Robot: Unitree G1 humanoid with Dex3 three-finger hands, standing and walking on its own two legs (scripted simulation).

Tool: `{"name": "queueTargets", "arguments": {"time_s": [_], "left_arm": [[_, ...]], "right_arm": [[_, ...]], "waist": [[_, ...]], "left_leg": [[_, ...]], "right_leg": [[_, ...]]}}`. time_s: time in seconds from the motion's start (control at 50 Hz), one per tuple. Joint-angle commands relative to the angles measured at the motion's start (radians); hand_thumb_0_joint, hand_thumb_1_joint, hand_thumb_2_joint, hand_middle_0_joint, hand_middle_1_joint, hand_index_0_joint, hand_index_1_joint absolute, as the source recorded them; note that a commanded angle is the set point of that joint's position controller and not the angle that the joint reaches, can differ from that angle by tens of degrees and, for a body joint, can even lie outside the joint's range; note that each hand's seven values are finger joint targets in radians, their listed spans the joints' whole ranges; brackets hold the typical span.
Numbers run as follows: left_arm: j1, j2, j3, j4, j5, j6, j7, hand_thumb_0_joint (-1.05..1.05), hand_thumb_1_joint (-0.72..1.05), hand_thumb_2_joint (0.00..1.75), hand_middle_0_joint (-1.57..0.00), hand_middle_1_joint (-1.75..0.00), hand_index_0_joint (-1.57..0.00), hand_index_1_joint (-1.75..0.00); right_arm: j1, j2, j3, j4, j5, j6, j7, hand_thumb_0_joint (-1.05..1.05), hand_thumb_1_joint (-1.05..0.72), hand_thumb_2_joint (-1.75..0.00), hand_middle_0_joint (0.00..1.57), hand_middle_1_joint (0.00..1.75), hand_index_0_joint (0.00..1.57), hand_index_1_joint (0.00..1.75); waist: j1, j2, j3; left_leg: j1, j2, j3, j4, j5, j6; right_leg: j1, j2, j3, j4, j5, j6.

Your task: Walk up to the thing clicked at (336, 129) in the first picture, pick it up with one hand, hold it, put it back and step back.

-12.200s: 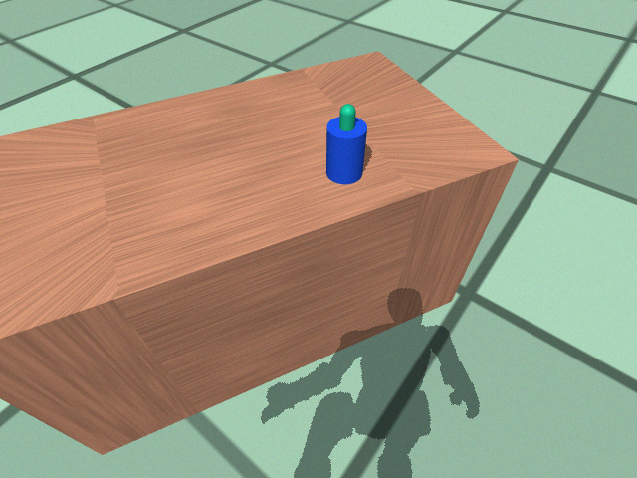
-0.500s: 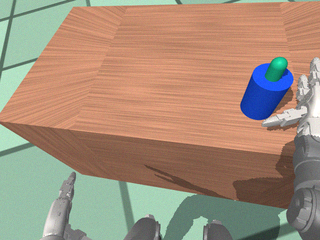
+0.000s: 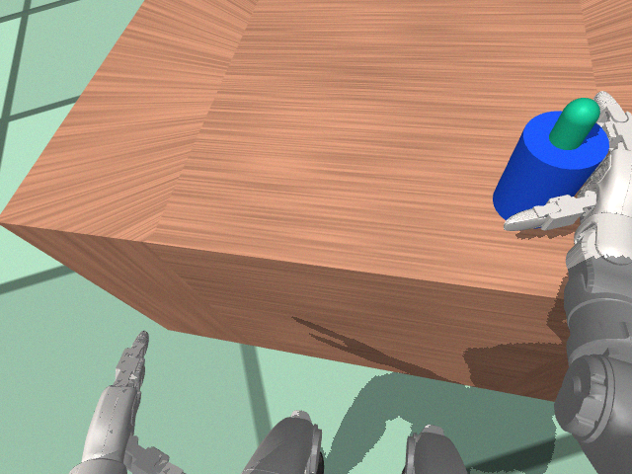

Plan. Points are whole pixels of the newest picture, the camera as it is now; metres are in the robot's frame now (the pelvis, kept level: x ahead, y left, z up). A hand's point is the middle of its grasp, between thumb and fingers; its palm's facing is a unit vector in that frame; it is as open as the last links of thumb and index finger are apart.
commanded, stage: close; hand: right
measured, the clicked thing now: (551, 160) +0.50 -0.21 +0.05
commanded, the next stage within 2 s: settle in 0.56 s
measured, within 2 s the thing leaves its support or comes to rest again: leaves its support in 1.04 s
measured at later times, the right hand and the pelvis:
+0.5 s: hand (564, 172) +0.48 -0.22 +0.06, palm faces +0.22 +0.97 +0.01, open 11.7 cm; pelvis +0.01 -0.01 +0.01, yaw +0 degrees
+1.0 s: hand (558, 179) +0.47 -0.21 +0.06, palm faces +0.20 +0.98 -0.02, open 11.6 cm; pelvis +0.01 -0.01 +0.01, yaw +0 degrees
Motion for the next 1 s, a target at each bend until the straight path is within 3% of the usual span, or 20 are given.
{"name": "queueTargets", "arguments": {"time_s": [0.0, 0.02, 0.04, 0.08, 0.12, 0.14, 0.18, 0.22, 0.26, 0.28, 0.4, 0.44, 0.54, 0.66, 0.74, 0.8, 0.84, 0.9, 0.94, 0.98], "left_arm": [[0.016, 0.17, 0.107, -0.189, -0.003, -0.05, 0.01, 0.0, -0.54, 0.05, -0.04, -0.05, -0.05, -0.05], [0.022, 0.171, 0.106, -0.184, 0.003, -0.048, 0.009, 0.0, -0.55, 0.05, -0.04, -0.05, -0.04, -0.05], [0.04, 0.155, 0.096, -0.158, 0.007, -0.046, 0.006, 0.0, -0.55, 0.05, -0.04, -0.05, -0.04, -0.05], [0.038, 0.145, 0.086, -0.154, 0.001, -0.05, 0.001, 0.0, -0.55, 0.05, -0.04, -0.05, -0.05, -0.05], [0.002, 0.188, 0.122, -0.184, -0.002, -0.047, 0.006, 0.0, -0.55, 0.05, -0.04, -0.05, -0.05, -0.05], [-0.02, 0.186, 0.119, -0.228, 0.0, -0.05, 0.006, 0.0, -0.55, 0.06, -0.04, -0.05, -0.05, -0.05], [0.069, 0.166, 0.115, -0.134, 0.0, -0.038, 0.0, 0.0, -0.55, 0.06, -0.04, -0.05, -0.04, -0.05], [0.049, 0.148, 0.089, -0.145, -0.009, -0.036, -0.003, 0.0, -0.54, 0.06, -0.04, -0.05, -0.04, -0.05], [0.005, 0.172, 0.129, -0.169, -0.004, -0.039, 0.002, 0.0, -0.54, 0.05, -0.04, -0.05, -0.05, -0.05], [0.055, 0.178, 0.139, -0.111, -0.003, -0.036, 0.005, 0.0, -0.54, 0.05, -0.04, -0.05, -0.04, -0.05], [0.041, 0.13, 0.089, -0.109, -0.013, -0.034, 0.002, 0.0, -0.54, 0.05, -0.04, -0.05, -0.05, -0.05], [0.025, 0.157, 0.112, -0.139, -0.017, -0.033, 0.006, 0.0, -0.52, 0.04, -0.04, -0.05, -0.05, -0.05], [0.056, 0.153, 0.124, -0.109, -0.013, -0.028, 0.001, 0.0, -0.51, 0.03, -0.04, -0.05, -0.05, -0.04], [0.012, 0.171, 0.129, -0.149, -0.012, -0.036, 0.006, 0.0, -0.55, 0.05, -0.06, -0.06, -0.06, -0.06], [0.028, 0.156, 0.104, -0.197, -0.014, -0.037, 0.003, 0.0, -0.53, 0.05, -0.06, -0.06, -0.06, -0.06], [0.068, 0.133, 0.095, -0.122, -0.017, -0.032, 0.002, 0.0, -0.54, 0.05, -0.05, -0.06, -0.06, -0.06], [-0.015, 0.177, 0.129, -0.177, -0.017, -0.045, 0.012, 0.0, -0.54, 0.05, -0.05, -0.06, -0.06, -0.06], [0.023, 0.146, 0.099, -0.106, -0.017, -0.043, 0.01, 0.0, -0.54, 0.06, -0.05, -0.06, -0.05, -0.06], [-0.058, 0.175, 0.113, -0.18, -0.021, -0.054, 0.021, 0.0, -0.55, 0.06, -0.05, -0.06, -0.05, -0.06], [0.023, 0.155, 0.092, -0.08, -0.016, -0.045, 0.021, 0.0, -0.55, 0.06, -0.05, -0.05, -0.05, -0.06]], "right_arm": [[-0.415, -0.248, -0.026, -0.182, -0.011, -0.061, 0.005, 0.0, 0.56, -0.02, 0.47, 0.22, 0.46, 0.22], [-0.499, -0.274, -0.023, -0.239, -0.017, -0.068, 0.003, 0.0, 0.56, -0.04, 0.52, 0.26, 0.51, 0.26], [-0.507, -0.207, 0.022, -0.222, -0.014, -0.064, 0.008, 0.0, 0.56, -0.04, 0.55, 0.28, 0.54, 0.28], [-0.405, -0.159, 0.027, -0.12, -0.008, -0.039, 0.012, 0.0, 0.53, -0.08, 0.57, 0.31, 0.57, 0.31], [-0.441, -0.274, -0.035, -0.189, -0.015, -0.045, -0.001, 0.0, 0.52, -0.11, 0.63, 0.35, 0.63, 0.35], [-0.491, -0.263, -0.009, -0.25, -0.02, -0.049, 0.0, 0.0, 0.53, -0.14, 0.66, 0.39, 0.66, 0.39], [-0.388, -0.155, 0.038, -0.169, -0.008, -0.034, 0.011, 0.0, 0.44, -0.21, 0.76, 0.47, 0.76, 0.47], [-0.297, -0.173, 0.002, -0.121, -0.001, -0.021, 0.009, 0.0, 0.42, -0.25, 0.84, 0.54, 0.84, 0.54], [-0.423, -0.175, 0.032, -0.289, -0.004, -0.042, 0.007, 0.0, 0.35, -0.32, 0.9, 0.6, 0.9, 0.61], [-0.385, -0.126, 0.055, -0.25, 0.006, -0.037, 0.01, 0.0, 0.3, -0.35, 0.95, 0.64, 0.95, 0.64], [-0.256, -0.099, 0.055, -0.204, 0.006, -0.024, 0.003, 0.0, 0.14, -0.55, 1.08, 0.83, 1.08, 0.83], [-0.275, -0.172, 0.0, -0.229, 0.01, -0.029, 0.001, 0.0, 0.09, -0.67, 1.1, 0.92, 1.11, 0.92], [-0.247, -0.113, 0.045, -0.237, 0.007, -0.028, 0.017, 0.0, -0.08, -0.96, 1.24, 1.17, 1.25, 1.17], [-0.31, -0.153, 0.015, -0.202, 0.004, -0.039, 0.01, 0.0, -0.12, -1.19, 1.23, 1.33, 1.26, 1.34], [-0.345, -0.187, 0.01, -0.269, 0.005, -0.046, 0.017, 0.0, -0.06, -1.21, 1.21, 1.34, 1.26, 1.34], [-0.353, -0.166, 0.029, -0.276, 0.011, -0.031, 0.02, 0.0, 0.01, -1.21, 1.21, 1.35, 1.26, 1.35], [-0.417, -0.214, 0.003, -0.371, 0.018, -0.038, 0.009, 0.0, 0.02, -1.2, 1.21, 1.35, 1.27, 1.35], [-0.405, -0.162, 0.037, -0.343, 0.024, -0.03, 0.001, 0.0, 0.02, -1.22, 1.22, 1.36, 1.28, 1.36], [-0.496, -0.24, 0.013, -0.454, 0.023, -0.044, -0.014, 0.0, 0.03, -1.2, 1.22, 1.35, 1.28, 1.35], [-0.445, -0.183, 0.047, -0.376, 0.028, -0.033, -0.017, 0.0, 0.04, -1.22, 1.23, 1.37, 1.28, 1.37]], "waist": [[0.006, -0.167, -0.495], [-0.002, -0.212, -0.548], [0.014, -0.211, -0.528], [0.015, -0.17, -0.487], [-0.002, -0.16, -0.538], [0.005, -0.157, -0.606], [0.004, -0.155, -0.497], [-0.017, -0.144, -0.47], [-0.009, -0.202, -0.552], [-0.001, -0.192, -0.488], [-0.02, -0.131, -0.428], [-0.019, -0.133, -0.45], [-0.017, -0.138, -0.435], [0.003, -0.132, -0.443], [-0.016, -0.15, -0.526], [-0.031, -0.192, -0.457], [-0.028, -0.187, -0.544], [-0.037, -0.194, -0.491], [-0.037, -0.187, -0.591], [-0.031, -0.18, -0.507]], "left_leg": [[0.177, -0.023, 0.005, -0.109, 0.343, 0.025], [0.182, -0.022, 0.002, -0.108, 0.349, 0.028], [0.156, -0.026, 0.007, -0.105, 0.343, 0.03], [0.153, -0.027, 0.011, -0.108, 0.352, 0.027], [0.204, -0.025, 0.004, -0.115, 0.378, 0.021], [0.251, -0.024, 0.001, -0.119, 0.401, 0.017], [0.214, -0.027, 0.009, -0.117, 0.381, 0.021], [0.193, -0.03, 0.02, -0.122, 0.361, 0.026], [0.193, -0.029, 0.015, -0.118, 0.362, 0.029], [0.15, -0.032, 0.023, -0.121, 0.33, 0.033], [0.197, -0.025, 0.013, -0.131, 0.372, 0.023], [0.213, -0.023, 0.012, -0.134, 0.373, 0.024], [0.209, -0.024, 0.017, -0.132, 0.381, 0.026], [0.182, -0.022, 0.015, -0.132, 0.353, 0.026], [0.241, -0.023, 0.016, -0.144, 0.363, 0.025], [0.219, -0.019, 0.006, -0.15, 0.361, 0.027], [0.242, -0.02, 0.013, -0.154, 0.367, 0.027], [0.218, -0.025, 0.016, -0.165, 0.34, 0.031], [0.299, -0.022, 0.011, -0.179, 0.383, 0.026], [0.294, -0.024, 0.01, -0.192, 0.384, 0.026]], "right_leg": [[0.347, 0.033, 0.01, -0.119, 0.351, -0.021], [0.39, 0.031, 0.006, -0.115, 0.369, -0.02], [0.408, 0.029, 0.008, -0.114, 0.386, -0.018], [0.368, 0.03, 0.009, -0.109, 0.382, -0.02], [0.359, 0.032, 0.006, -0.106, 0.379, -0.025], [0.377, 0.033, 0.002, -0.103, 0.381, -0.029], [0.345, 0.036, -0.003, -0.116, 0.369, -0.024], [0.351, 0.036, 0.007, -0.134, 0.383, -0.018], [0.424, 0.032, 0.006, -0.138, 0.399, -0.015], [0.43, 0.028, 0.008, -0.146, 0.389, -0.011], [0.368, 0.031, 0.001, -0.151, 0.394, -0.019], [0.379, 0.031, 0.004, -0.158, 0.396, -0.019], [0.406, 0.032, 0.003, -0.161, 0.432, -0.013], [0.4, 0.026, 0.012, -0.156, 0.397, -0.017], [0.449, 0.033, 0.005, -0.166, 0.399, -0.014], [0.424, 0.04, -0.008, -0.172, 0.385, -0.014], [0.487, 0.033, 0.004, -0.177, 0.407, -0.011], [0.49, 0.033, 0.006, -0.196, 0.411, -0.008], [0.538, 0.036, 0.0, -0.195, 0.42, -0.013], [0.508, 0.042, -0.006, -0.206, 0.408, -0.015]]}}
